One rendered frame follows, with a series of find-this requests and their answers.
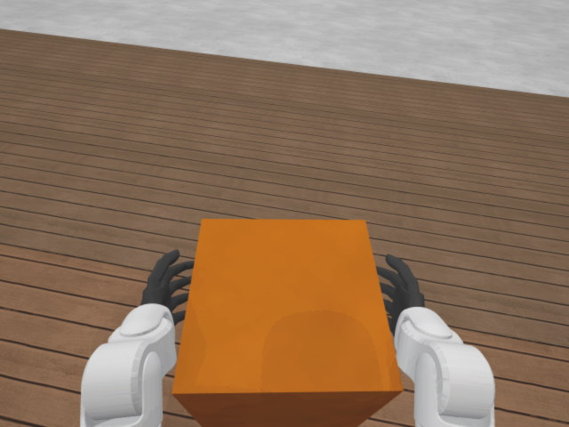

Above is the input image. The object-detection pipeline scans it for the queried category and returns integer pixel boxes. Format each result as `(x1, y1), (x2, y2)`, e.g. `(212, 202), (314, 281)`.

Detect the robot left forearm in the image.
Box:
(80, 303), (177, 427)

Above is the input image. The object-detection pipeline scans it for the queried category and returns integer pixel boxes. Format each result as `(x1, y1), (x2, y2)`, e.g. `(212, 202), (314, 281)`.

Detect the robot right forearm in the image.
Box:
(394, 307), (495, 427)

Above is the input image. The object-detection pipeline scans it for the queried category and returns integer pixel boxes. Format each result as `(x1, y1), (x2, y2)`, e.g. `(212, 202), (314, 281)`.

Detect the robot right hand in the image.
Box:
(376, 254), (425, 337)

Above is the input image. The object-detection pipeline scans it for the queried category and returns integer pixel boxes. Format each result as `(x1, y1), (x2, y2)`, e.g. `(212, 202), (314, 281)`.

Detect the robot left hand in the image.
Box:
(140, 250), (195, 326)

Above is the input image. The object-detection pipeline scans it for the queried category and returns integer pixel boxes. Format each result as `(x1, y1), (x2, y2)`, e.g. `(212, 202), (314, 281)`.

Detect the carton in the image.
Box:
(172, 219), (404, 427)

